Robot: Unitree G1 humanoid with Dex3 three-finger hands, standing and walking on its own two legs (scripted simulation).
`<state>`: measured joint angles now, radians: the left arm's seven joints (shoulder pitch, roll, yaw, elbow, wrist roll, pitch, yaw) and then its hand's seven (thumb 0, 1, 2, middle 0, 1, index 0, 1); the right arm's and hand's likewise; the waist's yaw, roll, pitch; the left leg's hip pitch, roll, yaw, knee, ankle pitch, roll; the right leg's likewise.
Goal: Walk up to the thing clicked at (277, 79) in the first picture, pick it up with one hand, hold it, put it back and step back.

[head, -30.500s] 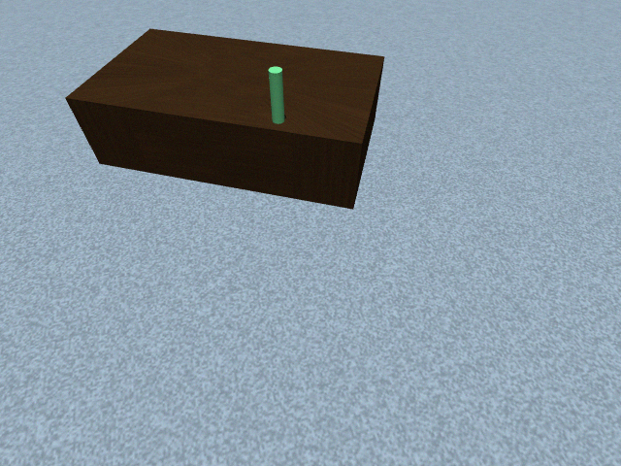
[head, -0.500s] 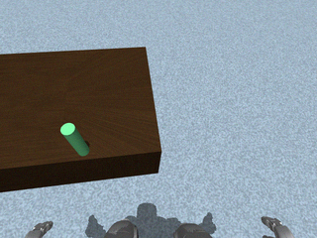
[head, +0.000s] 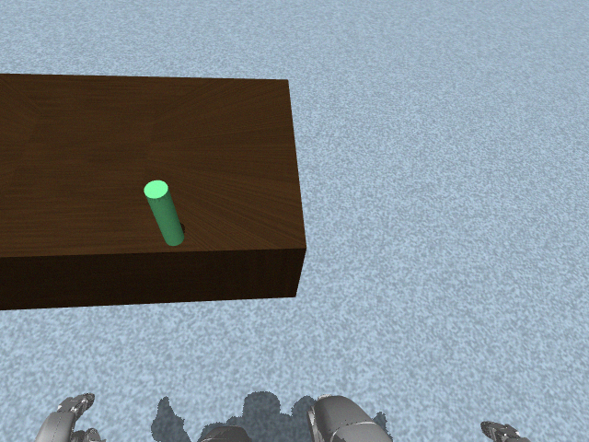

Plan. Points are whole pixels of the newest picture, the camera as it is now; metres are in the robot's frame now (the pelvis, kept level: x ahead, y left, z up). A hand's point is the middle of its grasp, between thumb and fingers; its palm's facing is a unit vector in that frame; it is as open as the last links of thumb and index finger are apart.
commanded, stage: step back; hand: left
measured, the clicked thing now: (166, 215) +0.61 +0.29 -0.30
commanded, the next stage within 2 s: none
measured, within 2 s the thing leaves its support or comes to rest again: neither
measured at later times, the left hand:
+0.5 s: hand out of the picture -0.07 +0.22 -0.13, palm faces +0.00 -0.91 -0.42, open 7.4 cm
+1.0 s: hand out of the picture -0.28 +0.22 -0.16, palm faces -0.03 -0.91 -0.40, open 7.4 cm
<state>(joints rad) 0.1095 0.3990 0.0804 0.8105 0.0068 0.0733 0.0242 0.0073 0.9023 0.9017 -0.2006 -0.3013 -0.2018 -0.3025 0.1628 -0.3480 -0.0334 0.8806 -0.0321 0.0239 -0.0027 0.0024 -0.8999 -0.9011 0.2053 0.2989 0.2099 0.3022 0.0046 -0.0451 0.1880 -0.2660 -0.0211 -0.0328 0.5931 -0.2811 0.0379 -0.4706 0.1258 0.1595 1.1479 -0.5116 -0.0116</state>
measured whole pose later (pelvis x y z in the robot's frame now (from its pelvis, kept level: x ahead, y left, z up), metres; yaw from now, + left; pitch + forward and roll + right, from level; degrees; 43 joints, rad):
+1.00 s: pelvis -0.36 -0.06 -0.02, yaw -3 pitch -3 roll -1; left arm 0.18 0.38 0.07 0.88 0.03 0.04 0.00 0.01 0.90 0.90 -0.20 -0.30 -0.20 -0.30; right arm 0.07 -0.41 -0.04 0.81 -0.03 0.05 0.00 0.00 -0.90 -0.90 0.21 0.30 0.21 0.30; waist 0.04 0.03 0.17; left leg -0.45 0.08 0.01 0.67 -0.17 -0.01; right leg -0.21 0.04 0.02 0.66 -0.41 0.00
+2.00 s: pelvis -0.39 -0.05 -0.01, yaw +1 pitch -3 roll +0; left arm 0.16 0.39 0.03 0.99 0.01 0.00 0.01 0.01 0.90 0.90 -0.20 -0.30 -0.20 -0.30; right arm 0.11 -0.34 -0.03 1.01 -0.03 0.00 0.01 0.00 -0.90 -0.90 0.20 0.30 0.21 0.30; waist 0.04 -0.02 0.10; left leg -0.32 0.04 0.03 0.64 -0.27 0.00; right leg -0.23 -0.01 0.01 0.64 -0.36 0.01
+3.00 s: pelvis -0.37 -0.05 +0.02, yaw +1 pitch -2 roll +0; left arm 0.11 0.35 0.00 1.13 0.01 -0.02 -0.01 0.01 0.90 0.90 -0.20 -0.30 -0.20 -0.30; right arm 0.08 -0.34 0.00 1.16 -0.01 -0.01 0.02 0.00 -0.90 -0.90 0.20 0.30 0.21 0.30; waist -0.01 -0.01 0.06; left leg -0.16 0.03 0.04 0.33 -0.13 -0.01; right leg -0.08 -0.02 0.02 0.32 -0.21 0.02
